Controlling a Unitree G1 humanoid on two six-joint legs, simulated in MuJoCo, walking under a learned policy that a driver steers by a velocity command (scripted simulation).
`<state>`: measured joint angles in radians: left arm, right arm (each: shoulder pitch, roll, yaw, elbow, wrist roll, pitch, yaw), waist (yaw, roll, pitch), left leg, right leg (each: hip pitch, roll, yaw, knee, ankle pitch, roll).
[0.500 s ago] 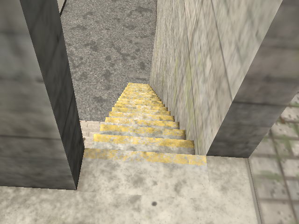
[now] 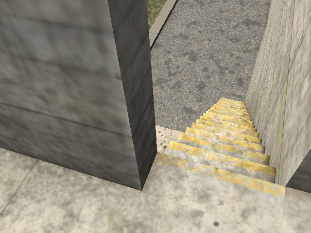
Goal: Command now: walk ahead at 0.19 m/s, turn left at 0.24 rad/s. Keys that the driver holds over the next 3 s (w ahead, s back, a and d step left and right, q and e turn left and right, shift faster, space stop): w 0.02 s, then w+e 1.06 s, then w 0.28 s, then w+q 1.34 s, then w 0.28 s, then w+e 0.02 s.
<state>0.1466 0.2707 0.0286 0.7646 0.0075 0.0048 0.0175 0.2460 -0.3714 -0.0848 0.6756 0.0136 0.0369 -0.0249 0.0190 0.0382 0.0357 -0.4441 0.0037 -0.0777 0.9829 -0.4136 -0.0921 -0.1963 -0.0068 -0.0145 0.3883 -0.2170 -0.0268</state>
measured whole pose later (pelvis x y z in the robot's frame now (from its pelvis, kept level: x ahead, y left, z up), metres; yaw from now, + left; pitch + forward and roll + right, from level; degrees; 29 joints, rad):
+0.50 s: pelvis +0.15 +0.00 -0.02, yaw -11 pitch +5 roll +0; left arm 0.14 0.27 0.02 0.73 0.04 -0.09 -0.10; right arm 0.38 -0.24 -0.01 0.75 -0.07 -0.10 0.01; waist -0.03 -0.01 -0.07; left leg 0.07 0.06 0.18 0.26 -0.39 -0.03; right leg -0.60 -0.02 -0.04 0.67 -0.09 -0.03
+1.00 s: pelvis +0.27 +0.04 +0.00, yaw -29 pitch +6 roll -1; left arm 0.22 0.27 0.04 0.61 0.05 -0.09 -0.01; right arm 0.25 -0.29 -0.02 0.72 -0.02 -0.06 -0.02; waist 0.00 -0.01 -0.05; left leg -0.31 0.01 0.04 0.41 -0.21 0.05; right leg -0.58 0.05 0.12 0.95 -0.44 0.05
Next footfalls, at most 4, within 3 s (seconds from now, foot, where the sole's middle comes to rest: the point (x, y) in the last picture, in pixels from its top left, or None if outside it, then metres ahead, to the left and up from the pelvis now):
0.14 left None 0.04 0.15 -0.78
0.52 right None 0.28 -0.14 -0.78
0.90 left None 0.36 0.12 -0.78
1.60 right None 0.30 -0.29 -0.78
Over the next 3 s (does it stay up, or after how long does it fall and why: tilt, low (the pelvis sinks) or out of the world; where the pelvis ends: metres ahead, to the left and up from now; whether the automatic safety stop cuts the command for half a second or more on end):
stays up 0.33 -0.30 0.01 its command is cut before an obstacle after 0.3 s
